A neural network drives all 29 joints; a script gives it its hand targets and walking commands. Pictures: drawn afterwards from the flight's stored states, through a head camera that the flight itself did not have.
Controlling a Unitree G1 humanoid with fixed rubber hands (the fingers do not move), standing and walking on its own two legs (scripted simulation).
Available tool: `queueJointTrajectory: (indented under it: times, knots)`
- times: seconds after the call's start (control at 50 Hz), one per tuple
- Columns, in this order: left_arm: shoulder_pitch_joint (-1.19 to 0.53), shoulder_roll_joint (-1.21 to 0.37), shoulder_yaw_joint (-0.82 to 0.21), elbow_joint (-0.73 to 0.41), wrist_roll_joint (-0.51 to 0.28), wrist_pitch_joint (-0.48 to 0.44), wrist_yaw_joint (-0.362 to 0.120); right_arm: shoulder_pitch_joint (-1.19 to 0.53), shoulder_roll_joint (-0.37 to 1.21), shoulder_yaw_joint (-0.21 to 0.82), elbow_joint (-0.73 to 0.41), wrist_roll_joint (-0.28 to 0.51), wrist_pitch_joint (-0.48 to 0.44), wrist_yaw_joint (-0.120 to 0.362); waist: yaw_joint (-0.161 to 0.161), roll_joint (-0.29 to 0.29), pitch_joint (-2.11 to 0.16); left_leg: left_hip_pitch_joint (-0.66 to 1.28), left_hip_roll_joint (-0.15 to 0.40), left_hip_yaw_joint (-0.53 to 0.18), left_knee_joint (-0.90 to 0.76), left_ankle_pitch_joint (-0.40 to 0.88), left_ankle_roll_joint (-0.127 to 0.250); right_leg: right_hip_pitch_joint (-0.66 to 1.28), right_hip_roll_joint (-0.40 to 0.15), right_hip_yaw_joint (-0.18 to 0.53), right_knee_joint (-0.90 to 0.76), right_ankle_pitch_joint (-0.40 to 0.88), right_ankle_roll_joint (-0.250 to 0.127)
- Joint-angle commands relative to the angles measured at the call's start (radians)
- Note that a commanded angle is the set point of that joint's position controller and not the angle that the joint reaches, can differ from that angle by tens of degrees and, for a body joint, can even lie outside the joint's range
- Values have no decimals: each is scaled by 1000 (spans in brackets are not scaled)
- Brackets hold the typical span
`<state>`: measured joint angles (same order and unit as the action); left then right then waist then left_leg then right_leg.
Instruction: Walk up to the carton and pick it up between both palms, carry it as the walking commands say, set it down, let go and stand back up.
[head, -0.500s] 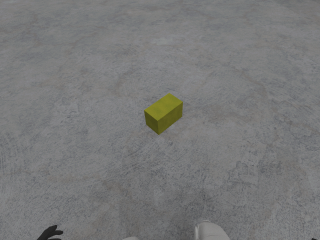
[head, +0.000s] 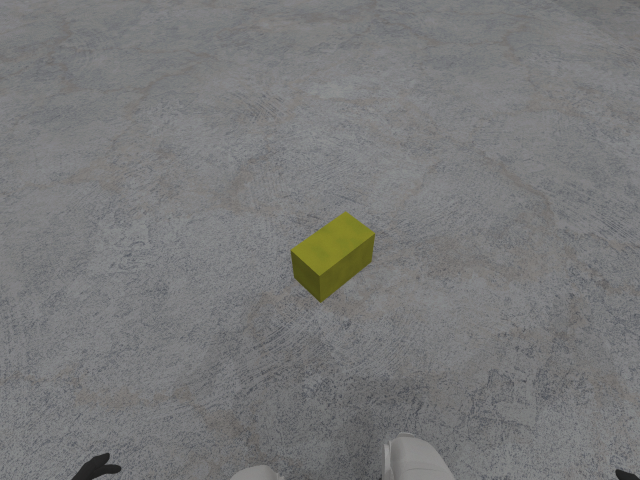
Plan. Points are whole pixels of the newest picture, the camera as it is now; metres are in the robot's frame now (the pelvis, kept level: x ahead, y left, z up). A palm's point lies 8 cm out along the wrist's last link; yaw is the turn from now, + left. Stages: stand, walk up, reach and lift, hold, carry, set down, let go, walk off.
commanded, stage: walk up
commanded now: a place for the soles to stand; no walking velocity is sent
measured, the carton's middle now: (333, 256) +0.90 -0.01 -0.64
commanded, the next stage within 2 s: none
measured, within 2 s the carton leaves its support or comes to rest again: neither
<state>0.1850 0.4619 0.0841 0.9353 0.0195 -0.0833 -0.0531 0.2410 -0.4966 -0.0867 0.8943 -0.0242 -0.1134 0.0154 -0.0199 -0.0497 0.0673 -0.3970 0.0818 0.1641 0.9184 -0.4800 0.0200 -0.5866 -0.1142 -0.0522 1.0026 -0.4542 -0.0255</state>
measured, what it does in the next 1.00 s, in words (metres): walks ahead: right foot, then left foot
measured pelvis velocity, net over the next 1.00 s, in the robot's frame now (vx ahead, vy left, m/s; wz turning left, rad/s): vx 0.31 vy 0.01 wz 0.05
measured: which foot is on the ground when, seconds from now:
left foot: down 0.00-0.04, up 0.06-0.28, down 0.30-0.62, up 0.64-0.86, down 0.88-1.00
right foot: up 0.00-0.00, down 0.02-0.32, up 0.34-0.58, down 0.60-0.90, up 0.92-1.00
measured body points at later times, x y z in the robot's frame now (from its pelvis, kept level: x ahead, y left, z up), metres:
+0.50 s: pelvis +0.16 +0.01 +0.00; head +0.18 +0.01 +0.45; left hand +0.22 +0.36 -0.10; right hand +0.28 -0.34 -0.08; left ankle +0.20 +0.13 -0.69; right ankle +0.20 -0.12 -0.65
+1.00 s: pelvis +0.31 +0.01 -0.01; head +0.33 +0.01 +0.44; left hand +0.36 +0.37 -0.11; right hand +0.44 -0.33 -0.09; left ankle +0.37 +0.13 -0.69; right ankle +0.31 -0.12 -0.65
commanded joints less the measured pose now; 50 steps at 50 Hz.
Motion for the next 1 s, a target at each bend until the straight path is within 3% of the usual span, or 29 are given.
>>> queueJointTrajectory:
  times: [0.0,0.02,0.04,0.06,0.08,0.1,0.16,0.26,0.3,0.32,0.34,0.36,0.38,0.46,0.54,0.58,0.6,0.62,0.64,0.66,0.68,0.74,0.82,0.86,0.88,0.9,0.92,0.94,0.98]
  knots:
    - [66,219,70,-42,7,-24,1,-80,-259,-55,-80,6,0,1,73,193,-71,-160,245,-320,-368,-128,191,255,41,-59,-167,93,-20]
    - [163,253,91,-4,12,-29,7,-106,-221,-41,-92,3,7,4,138,76,-99,-333,165,-212,-178,-162,128,474,85,-29,-240,13,-35]
    - [258,346,121,15,2,-37,21,-149,-158,-22,-120,16,4,7,221,-247,-101,-566,-1,-32,264,-9,33,603,-114,400,-550,-383,-109]
    - [305,415,133,-11,-10,-47,30,-181,-164,-15,-142,21,5,-8,242,-263,-133,-698,-41,-169,432,-88,23,664,-325,847,-729,-373,-259]
    - [242,376,117,-49,-15,-41,34,-207,-218,-22,-131,15,10,-13,203,-51,-107,-683,5,-261,465,-17,17,622,-358,835,-711,-307,-285]
    - [181,347,102,-61,-13,-37,46,-160,-220,-23,-102,16,7,-12,153,3,-65,-653,49,-236,440,17,10,580,-350,726,-655,-196,-291]
    - [98,296,76,-80,-10,-38,56,-37,-198,-18,-41,13,-4,-5,72,-54,-52,-447,96,-195,284,-15,14,377,-299,430,-545,244,-281]
    - [36,317,64,-99,-2,-30,35,-26,-174,-42,-35,18,4,20,27,-119,-56,-106,24,-76,-29,83,16,138,-247,262,-540,-26,-226]
    - [-24,229,33,-111,5,-15,28,141,-217,-73,29,13,-7,14,-84,77,-124,339,-51,-98,-150,37,54,-170,-134,99,-255,-200,-139]
    - [-90,155,15,-149,-12,-18,28,245,-307,-104,31,8,-15,-5,-177,377,-128,471,160,-525,-451,-319,127,-409,15,-69,136,-86,-51]
    - [-112,172,18,-155,-12,-16,37,277,-356,-111,9,14,-21,-17,-196,300,-158,509,372,-989,-674,-411,243,-489,85,57,329,-85,-16]
    - [-108,243,24,-139,-6,-12,46,188,-350,-105,-17,25,-15,-21,-144,82,-115,435,419,-968,-668,-373,288,-463,26,149,374,-17,4]
    - [-68,252,26,-106,-13,-13,46,109,-331,-96,-30,22,-11,-25,-83,60,-54,348,408,-850,-616,-287,300,-439,-22,130,354,3,12]
    - [21,227,35,-56,-6,-15,25,16,-273,-68,-46,3,-11,-19,-21,191,-31,113,332,-497,-502,87,279,-187,-48,61,150,-58,10]
    - [-3,215,55,-60,4,-16,8,-23,-279,-68,-61,4,-2,-6,-10,221,-39,7,302,-419,-467,-68,249,-18,-10,-5,-30,19,-8]
    - [117,228,76,-19,11,-24,10,-107,-245,-50,-83,5,9,-1,96,153,-66,-239,230,-289,-321,-206,171,318,53,-70,-157,65,-24]
    - [224,275,100,18,13,-30,20,-138,-206,-36,-100,3,14,2,171,-10,-90,-440,125,-166,-60,-190,95,525,65,43,-269,-101,-51]
    - [313,389,129,21,-2,-40,34,-166,-145,-18,-129,20,10,1,240,-330,-118,-627,-34,-47,376,-30,16,600,-216,628,-642,-471,-169]
    - [292,405,131,-22,-11,-45,40,-219,-188,-19,-137,20,18,-14,235,-176,-114,-712,-26,-234,475,-75,20,624,-348,887,-736,-397,-271]
    - [229,371,111,-51,-14,-39,47,-215,-220,-24,-123,15,19,-15,192,-33,-85,-679,15,-262,475,-15,13,578,-366,825,-701,-320,-286]
    - [173,346,101,-57,-10,-36,58,-161,-218,-22,-93,15,16,-13,148,0,-45,-652,55,-238,444,7,9,541,-355,716,-643,-208,-293]
    - [100,297,73,-74,-8,-37,63,-32,-192,-21,-35,15,5,-6,69,-69,-52,-413,88,-187,287,-29,15,328,-302,420,-539,201,-275]
    - [62,329,69,-87,1,-31,46,-31,-174,-39,-40,18,13,14,47,-135,-62,-193,36,-101,56,11,15,184,-263,304,-541,-22,-239]
    - [-5,288,51,-104,3,-16,38,66,-194,-59,3,17,6,14,-29,-29,-76,121,-24,-68,-95,64,33,-44,-196,183,-412,-241,-174]
    - [-32,222,30,-109,9,-7,36,188,-226,-77,38,13,-1,6,-105,120,-119,373,-54,-116,-146,-14,61,-234,-122,87,-182,-305,-122]
    - [-117,150,12,-156,-12,-11,37,274,-325,-105,29,8,-9,-15,-189,426,-103,443,211,-676,-519,-427,157,-462,40,-70,192,-161,-34]
    - [-132,188,17,-156,-3,-8,46,255,-364,-109,2,14,-13,-22,-185,253,-110,448,387,-1030,-682,-440,270,-495,61,87,341,-97,-2]
    - [-124,247,24,-134,-3,-8,51,171,-353,-102,-20,21,-9,-24,-129,71,-69,366,413,-979,-657,-383,309,-463,6,142,367,-37,12]
    - [-39,247,30,-79,-5,-14,50,48,-297,-81,-39,13,-7,-32,-37,101,-15,248,370,-741,-549,-113,301,-381,-56,102,305,-21,20]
